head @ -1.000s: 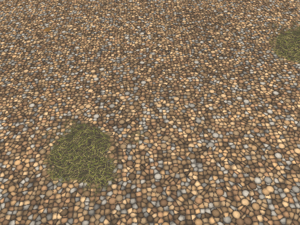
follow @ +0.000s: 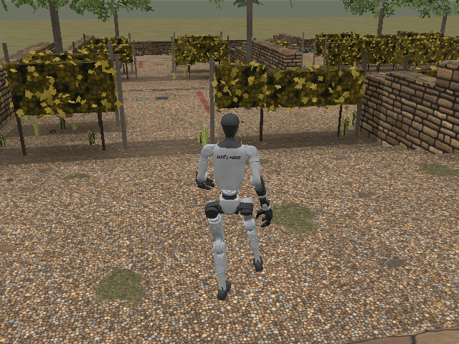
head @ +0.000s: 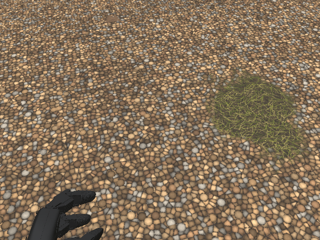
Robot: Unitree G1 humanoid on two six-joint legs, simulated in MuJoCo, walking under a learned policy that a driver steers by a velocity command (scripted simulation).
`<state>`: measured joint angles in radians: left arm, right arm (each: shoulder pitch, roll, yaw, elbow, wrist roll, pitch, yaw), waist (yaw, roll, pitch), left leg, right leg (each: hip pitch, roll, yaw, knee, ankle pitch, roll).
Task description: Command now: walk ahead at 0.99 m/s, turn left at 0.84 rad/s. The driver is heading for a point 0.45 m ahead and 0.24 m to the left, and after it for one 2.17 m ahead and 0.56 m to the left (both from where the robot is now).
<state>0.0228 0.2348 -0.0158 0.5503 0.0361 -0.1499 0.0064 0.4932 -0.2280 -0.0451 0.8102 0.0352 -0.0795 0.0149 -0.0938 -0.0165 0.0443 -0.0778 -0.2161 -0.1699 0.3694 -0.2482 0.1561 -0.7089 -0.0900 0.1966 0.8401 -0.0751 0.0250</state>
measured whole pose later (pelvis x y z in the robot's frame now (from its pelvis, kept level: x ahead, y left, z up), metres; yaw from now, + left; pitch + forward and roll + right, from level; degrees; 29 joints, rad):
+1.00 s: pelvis +0.81 +0.25 -0.02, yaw +36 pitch +0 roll +1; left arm 0.15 0.28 0.02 0.69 -0.04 -0.09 -0.04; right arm 0.39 -0.25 -0.02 0.78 -0.01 -0.13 0.00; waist -0.07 -0.03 0.03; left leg 0.19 -0.11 0.10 0.21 -0.41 0.08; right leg -0.80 -0.09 -0.01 0.66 0.28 -0.03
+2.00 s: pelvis +1.38 +0.53 -0.01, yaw -17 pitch +1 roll +3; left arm 0.11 0.32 0.07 0.56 0.00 0.07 0.00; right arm 0.13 -0.34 -0.08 0.76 0.01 -0.01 0.01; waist -0.04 0.01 0.07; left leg -0.31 0.10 0.20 0.72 -0.42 -0.04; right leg -0.39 -0.04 -0.02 0.61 -0.24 -0.04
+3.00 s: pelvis +1.60 +0.54 -0.01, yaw +19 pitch +2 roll -2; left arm 0.44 0.27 0.07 0.81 0.01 -0.11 -0.01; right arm 0.20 -0.29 -0.05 0.56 0.05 -0.02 0.02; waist 0.08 0.07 -0.03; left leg -0.79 0.06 -0.12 1.23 -0.18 0.04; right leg -0.03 0.01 -0.07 0.37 -0.38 0.00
